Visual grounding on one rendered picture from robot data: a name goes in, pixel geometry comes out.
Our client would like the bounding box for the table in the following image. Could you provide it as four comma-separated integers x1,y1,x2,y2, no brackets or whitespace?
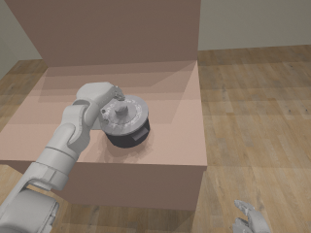
0,0,208,212

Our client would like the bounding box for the left robot forearm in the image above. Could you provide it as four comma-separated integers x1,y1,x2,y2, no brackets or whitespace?
0,97,100,219

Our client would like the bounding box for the lid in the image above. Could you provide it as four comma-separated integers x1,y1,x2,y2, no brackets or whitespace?
100,94,149,136

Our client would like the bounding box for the right robot hand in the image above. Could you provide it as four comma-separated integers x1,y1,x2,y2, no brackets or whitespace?
232,199,271,233

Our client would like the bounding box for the left robot hand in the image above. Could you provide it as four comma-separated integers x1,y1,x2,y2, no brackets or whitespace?
76,82,125,130

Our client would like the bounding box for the pot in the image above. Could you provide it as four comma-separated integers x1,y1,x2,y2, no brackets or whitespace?
105,118,151,149

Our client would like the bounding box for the knob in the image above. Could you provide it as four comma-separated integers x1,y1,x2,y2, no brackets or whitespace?
114,102,128,116

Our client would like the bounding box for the robot left upper arm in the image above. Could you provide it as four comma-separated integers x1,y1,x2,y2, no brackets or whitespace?
0,187,59,233

